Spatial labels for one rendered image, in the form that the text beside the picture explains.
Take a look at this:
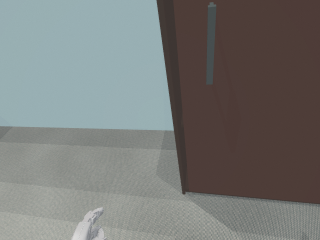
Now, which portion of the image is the robot left hand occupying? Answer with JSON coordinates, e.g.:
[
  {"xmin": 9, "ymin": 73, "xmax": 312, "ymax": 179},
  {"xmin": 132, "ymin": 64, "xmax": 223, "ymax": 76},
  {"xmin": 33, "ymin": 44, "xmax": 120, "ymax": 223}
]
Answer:
[{"xmin": 71, "ymin": 207, "xmax": 107, "ymax": 240}]

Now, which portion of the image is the handle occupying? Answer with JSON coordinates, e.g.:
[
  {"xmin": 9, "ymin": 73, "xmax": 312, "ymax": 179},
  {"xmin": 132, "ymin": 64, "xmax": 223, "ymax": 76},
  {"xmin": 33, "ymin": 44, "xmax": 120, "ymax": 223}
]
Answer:
[{"xmin": 206, "ymin": 2, "xmax": 217, "ymax": 85}]

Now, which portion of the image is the wardrobe door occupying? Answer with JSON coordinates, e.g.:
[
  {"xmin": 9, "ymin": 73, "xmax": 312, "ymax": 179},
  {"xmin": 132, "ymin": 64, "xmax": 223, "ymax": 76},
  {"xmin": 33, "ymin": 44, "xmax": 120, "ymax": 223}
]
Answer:
[{"xmin": 173, "ymin": 0, "xmax": 320, "ymax": 204}]

